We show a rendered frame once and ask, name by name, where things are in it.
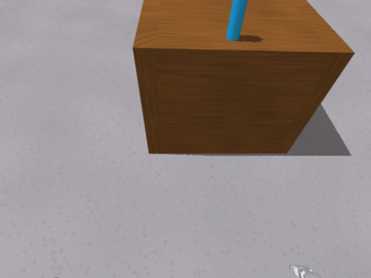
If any right robot hand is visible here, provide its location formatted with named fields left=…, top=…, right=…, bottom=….
left=289, top=264, right=321, bottom=278

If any bottle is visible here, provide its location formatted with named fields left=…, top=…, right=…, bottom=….
left=226, top=0, right=248, bottom=41

